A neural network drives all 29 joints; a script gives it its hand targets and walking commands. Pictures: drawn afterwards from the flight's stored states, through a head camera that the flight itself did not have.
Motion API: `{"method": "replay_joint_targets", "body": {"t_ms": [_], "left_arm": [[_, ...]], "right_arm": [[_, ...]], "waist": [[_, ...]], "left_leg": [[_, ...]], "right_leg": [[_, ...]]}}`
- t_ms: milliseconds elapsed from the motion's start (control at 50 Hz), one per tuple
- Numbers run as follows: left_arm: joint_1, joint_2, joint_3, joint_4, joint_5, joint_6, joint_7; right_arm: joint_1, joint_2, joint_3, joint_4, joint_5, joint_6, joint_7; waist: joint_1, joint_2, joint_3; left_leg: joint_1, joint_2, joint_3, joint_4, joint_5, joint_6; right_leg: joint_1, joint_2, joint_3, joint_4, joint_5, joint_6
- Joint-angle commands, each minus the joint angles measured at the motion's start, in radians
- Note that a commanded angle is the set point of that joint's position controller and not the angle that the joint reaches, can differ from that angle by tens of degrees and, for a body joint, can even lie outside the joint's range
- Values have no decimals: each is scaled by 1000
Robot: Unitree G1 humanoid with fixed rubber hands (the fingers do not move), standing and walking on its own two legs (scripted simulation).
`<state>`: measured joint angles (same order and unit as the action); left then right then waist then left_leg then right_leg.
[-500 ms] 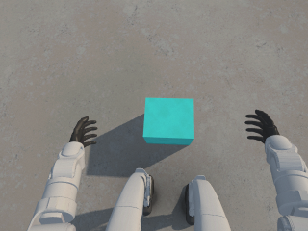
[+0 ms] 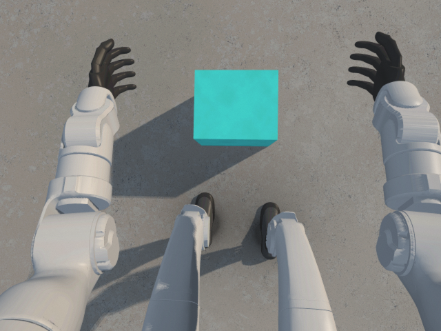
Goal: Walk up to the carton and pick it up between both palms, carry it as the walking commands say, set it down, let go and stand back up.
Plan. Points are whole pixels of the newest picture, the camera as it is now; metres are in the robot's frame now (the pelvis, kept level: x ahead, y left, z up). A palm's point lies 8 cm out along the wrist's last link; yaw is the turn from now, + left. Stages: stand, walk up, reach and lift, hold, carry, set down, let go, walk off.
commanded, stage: reach and lift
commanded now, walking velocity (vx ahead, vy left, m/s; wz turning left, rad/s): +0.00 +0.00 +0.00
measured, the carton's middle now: (235, 112) +0.54 +0.02 -0.56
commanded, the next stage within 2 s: none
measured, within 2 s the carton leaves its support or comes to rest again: neither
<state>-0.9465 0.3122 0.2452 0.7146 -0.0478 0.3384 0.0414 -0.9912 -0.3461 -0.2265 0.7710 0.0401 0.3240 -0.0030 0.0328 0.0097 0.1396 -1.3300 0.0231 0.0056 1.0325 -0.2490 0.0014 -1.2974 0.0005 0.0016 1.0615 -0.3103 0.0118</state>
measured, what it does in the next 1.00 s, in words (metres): lowers itself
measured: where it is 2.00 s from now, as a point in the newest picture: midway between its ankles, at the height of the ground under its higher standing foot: (235, 235)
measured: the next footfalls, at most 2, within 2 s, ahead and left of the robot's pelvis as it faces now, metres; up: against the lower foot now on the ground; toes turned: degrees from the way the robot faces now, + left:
none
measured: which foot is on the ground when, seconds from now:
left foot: down 0.00-1.00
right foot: down 0.00-1.00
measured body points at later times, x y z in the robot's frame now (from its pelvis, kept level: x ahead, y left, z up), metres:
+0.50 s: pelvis +0.01 +0.00 -0.02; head +0.38 +0.01 +0.21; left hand +0.55 +0.23 -0.17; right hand +0.57 -0.18 -0.17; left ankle +0.11 +0.13 -0.64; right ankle +0.09 -0.13 -0.64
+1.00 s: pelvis -0.03 +0.01 -0.16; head +0.35 +0.01 +0.06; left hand +0.56 +0.22 -0.31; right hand +0.57 -0.17 -0.31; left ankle +0.11 +0.13 -0.64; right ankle +0.09 -0.13 -0.64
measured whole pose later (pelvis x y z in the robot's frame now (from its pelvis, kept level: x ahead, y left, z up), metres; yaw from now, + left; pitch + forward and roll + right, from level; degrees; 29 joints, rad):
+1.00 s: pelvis -0.03 +0.01 -0.16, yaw -2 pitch +32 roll -1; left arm -1.52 0.41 0.21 0.84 -0.17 0.29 0.13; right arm -1.54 -0.43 -0.17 0.85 0.15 0.30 -0.13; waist 0.06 0.02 0.53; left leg -1.84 -0.03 -0.05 1.74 -0.45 -0.03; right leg -1.80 0.05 0.04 1.75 -0.50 0.05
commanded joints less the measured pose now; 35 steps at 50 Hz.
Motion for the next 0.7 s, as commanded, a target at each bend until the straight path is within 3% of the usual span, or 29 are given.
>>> {"method": "replay_joint_targets", "body": {"t_ms": [0,20,40,60,80,100,140,180,200,240,260,280,300,320,340,360,380,400,420,440,480,500,520,560,580,600,640,660,680], "left_arm": [[-369,191,19,-152,-8,-62,-4],[-291,156,37,-61,-3,-67,-7],[-338,147,29,-50,-5,-77,-11],[-406,190,47,-62,19,-82,-5],[-439,178,33,-52,-20,-90,-14],[-456,216,67,-57,20,-99,-14],[-494,209,72,-106,-1,-115,-10],[-564,204,58,-64,0,-108,-13],[-591,207,61,-68,-1,-105,-11],[-588,233,83,-98,-16,-107,-5],[-639,211,54,-122,-41,-103,-8],[-621,201,60,-53,-34,-103,-10],[-606,225,64,-143,-32,-101,-4],[-611,231,40,-176,-56,-95,0],[-606,260,64,-138,-33,-95,7],[-598,251,65,-123,-44,-92,7],[-527,257,74,-284,-54,-108,5],[-524,266,81,-393,-80,-112,2],[-611,320,93,-426,-60,-114,15],[-591,294,93,-406,-51,-95,17],[-667,277,94,-335,-34,-85,9],[-638,243,65,-275,-64,-85,3],[-648,251,50,-260,-77,-87,1],[-713,287,82,-163,-57,-98,2],[-753,293,77,-130,-59,-109,-8],[-758,256,34,-70,-80,-108,-17],[-805,226,11,-27,-75,-126,-9],[-804,245,23,4,-64,-125,2],[-824,246,24,98,-65,-117,-5]], "right_arm": [[-339,-188,-55,-105,-14,-55,-20],[-318,-129,-22,-114,16,-72,-21],[-353,-162,-53,-116,-12,-85,-19],[-396,-150,-57,-94,-15,-78,-19],[-412,-141,-32,-99,2,-87,-22],[-434,-152,-52,-112,-8,-94,-25],[-453,-174,-71,-151,-16,-109,-29],[-484,-168,-65,-84,3,-102,-28],[-514,-182,-64,-68,-16,-90,-30],[-553,-199,-62,-180,7,-96,-34],[-626,-197,-48,-202,36,-98,-37],[-632,-178,-27,-152,36,-88,-34],[-593,-186,-28,-178,37,-80,-43],[-582,-203,-35,-235,62,-75,-46],[-602,-214,-21,-211,63,-70,-51],[-571,-163,4,-176,74,-64,-52],[-538,-200,-29,-321,66,-91,-61],[-546,-229,-28,-404,68,-95,-72],[-635,-267,-48,-415,50,-98,-81],[-614,-303,-70,-400,51,-86,-77],[-630,-216,-31,-312,66,-63,-76],[-632,-230,-36,-283,49,-63,-73],[-679,-206,-1,-309,73,-65,-67],[-715,-208,-21,-217,46,-67,-77],[-729,-161,23,-134,59,-60,-78],[-756,-162,11,-115,59,-67,-75],[-770,-183,-18,-67,35,-84,-81],[-769,-212,-37,-49,22,-93,-88],[-775,-149,-9,32,52,-80,-79]], "waist": [[-34,-31,-1234],[17,-62,-1220],[-17,-32,-1184],[8,-13,-1232],[-12,-43,-1252],[20,-21,-1263],[-2,-53,-1410],[4,20,-1390],[-17,11,-1452],[4,-40,-1592],[-11,-5,-1662],[15,-27,-1602],[25,-29,-1820],[-16,-25,-1915],[43,-22,-1900],[52,-32,-1846],[23,-22,-2051],[-3,-49,-2112],[12,-14,-2098],[1,11,-2091],[45,45,-1882],[20,13,-1886],[49,-11,-1886],[27,-64,-1757],[70,-64,-1683],[20,-56,-1660],[-2,-15,-1622],[-6,15,-1666],[17,-8,-1536]], "left_leg": [[590,-73,25,-45,198,-20],[593,-82,31,-51,228,-15],[575,-82,20,-52,224,-19],[607,-85,28,-39,225,-19],[589,-80,16,-24,234,-9],[591,-84,23,-23,251,-15],[653,-85,19,-5,368,-5],[692,-86,26,-6,325,-16],[735,-85,18,0,329,-21],[786,-91,25,28,420,-4],[819,-93,19,28,430,-11],[772,-89,14,48,430,-8],[888,-102,27,58,507,-9],[990,-94,2,87,611,1],[960,-101,2,101,634,-3],[894,-95,13,105,642,5],[1022,-98,-2,130,883,-11],[1015,-97,-8,166,941,0],[1069,-86,-37,196,966,-7],[1130,-75,-48,203,957,-11],[959,-71,-13,179,747,-12],[886,-80,10,173,696,-21],[828,-87,15,173,647,-17],[648,-97,41,193,477,-15],[530,-102,63,192,379,-15],[520,-96,58,216,325,-14],[497,-93,49,249,285,-19],[495,-92,57,281,276,-28],[463,-84,42,302,203,-11]], "right_leg": [[415,69,-41,-94,182,21],[417,70,-45,-104,198,32],[401,70,-49,-95,206,25],[364,68,-45,-88,183,30],[384,64,-36,-73,196,29],[329,68,-39,-70,197,33],[384,86,-44,-57,293,32],[334,74,-54,-56,226,34],[342,80,-59,-60,215,25],[398,87,-57,-56,299,28],[428,90,-60,-32,321,28],[413,85,-52,-20,325,29],[553,96,-55,-13,402,27],[561,98,-64,12,484,25],[573,100,-58,34,504,26],[582,92,-51,30,531,24],[676,107,-62,50,716,28],[707,107,-34,68,795,20],[534,103,-51,100,690,26],[453,106,-56,85,607,28],[379,87,-32,55,454,21],[452,91,-49,62,452,22],[498,91,-46,90,465,25],[481,89,-46,120,393,30],[504,81,-28,143,333,34],[459,79,-46,156,289,30],[361,77,-66,203,224,21],[339,80,-69,216,214,20],[202,77,-74,238,92,24]]}}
